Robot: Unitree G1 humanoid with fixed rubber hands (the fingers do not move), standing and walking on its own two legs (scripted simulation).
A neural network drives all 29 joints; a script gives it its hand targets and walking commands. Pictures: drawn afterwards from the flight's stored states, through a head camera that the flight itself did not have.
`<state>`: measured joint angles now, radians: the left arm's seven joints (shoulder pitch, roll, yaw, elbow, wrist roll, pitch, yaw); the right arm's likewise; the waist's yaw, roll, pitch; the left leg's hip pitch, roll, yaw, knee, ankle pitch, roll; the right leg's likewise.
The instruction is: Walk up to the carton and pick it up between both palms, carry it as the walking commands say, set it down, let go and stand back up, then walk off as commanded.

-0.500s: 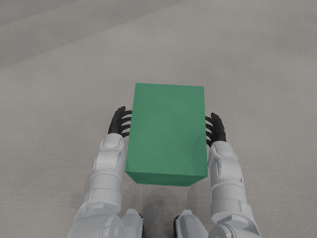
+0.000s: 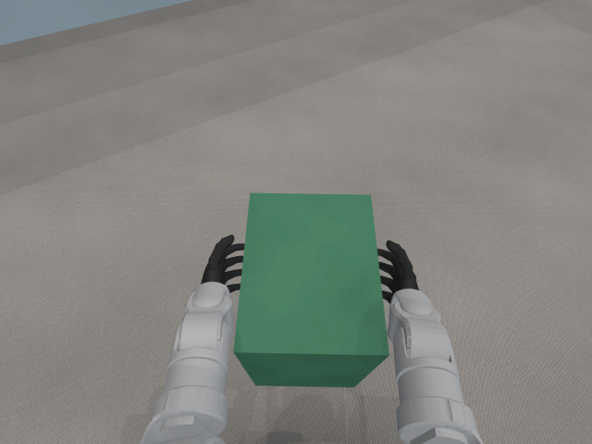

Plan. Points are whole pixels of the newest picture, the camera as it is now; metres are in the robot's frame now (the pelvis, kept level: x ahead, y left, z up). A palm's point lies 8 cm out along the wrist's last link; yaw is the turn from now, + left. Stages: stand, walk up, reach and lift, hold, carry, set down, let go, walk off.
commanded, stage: reach and lift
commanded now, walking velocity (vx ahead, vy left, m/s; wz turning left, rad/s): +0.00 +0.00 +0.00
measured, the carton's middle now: (307, 300) +0.35 -0.02 -0.08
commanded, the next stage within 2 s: hold in 1.72 s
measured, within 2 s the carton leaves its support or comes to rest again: neither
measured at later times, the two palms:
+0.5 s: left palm (201, 280) +0.32 +0.12 +0.06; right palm (416, 283) +0.31 -0.14 +0.06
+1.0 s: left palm (192, 287) +0.31 +0.13 +0.07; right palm (412, 284) +0.31 -0.13 +0.07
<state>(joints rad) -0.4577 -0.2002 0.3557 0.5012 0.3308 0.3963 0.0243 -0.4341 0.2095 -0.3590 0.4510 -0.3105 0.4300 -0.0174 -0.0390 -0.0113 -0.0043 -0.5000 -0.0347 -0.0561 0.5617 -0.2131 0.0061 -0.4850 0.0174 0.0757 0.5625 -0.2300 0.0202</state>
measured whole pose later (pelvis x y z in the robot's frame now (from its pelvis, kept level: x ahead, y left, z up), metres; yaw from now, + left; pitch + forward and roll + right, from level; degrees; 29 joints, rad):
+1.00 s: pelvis +0.00 +0.00 +0.01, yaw +0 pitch -8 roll +0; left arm -0.40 -0.19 0.30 0.36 0.31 0.73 0.03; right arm -0.41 0.20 -0.28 0.38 -0.30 0.74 -0.02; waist 0.00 0.00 0.05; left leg -0.08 -0.03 -0.05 0.42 -0.20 0.00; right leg -0.07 0.02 0.08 0.43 -0.21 0.01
